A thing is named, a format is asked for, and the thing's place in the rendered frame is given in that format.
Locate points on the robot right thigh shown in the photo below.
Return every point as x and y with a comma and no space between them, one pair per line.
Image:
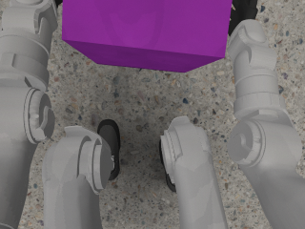
199,200

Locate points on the robot left forearm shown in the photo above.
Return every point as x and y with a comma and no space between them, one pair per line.
25,43

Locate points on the robot right upper arm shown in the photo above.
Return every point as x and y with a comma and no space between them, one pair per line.
268,153

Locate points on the robot right forearm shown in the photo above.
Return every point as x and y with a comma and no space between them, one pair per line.
255,76

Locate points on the carton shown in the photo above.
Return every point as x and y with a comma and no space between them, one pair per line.
163,35

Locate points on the right robot hand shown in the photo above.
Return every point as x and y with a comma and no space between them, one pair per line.
244,10

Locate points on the left robot foot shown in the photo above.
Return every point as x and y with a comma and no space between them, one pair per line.
109,130

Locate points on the robot left upper arm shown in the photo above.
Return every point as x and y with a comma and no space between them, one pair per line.
26,119

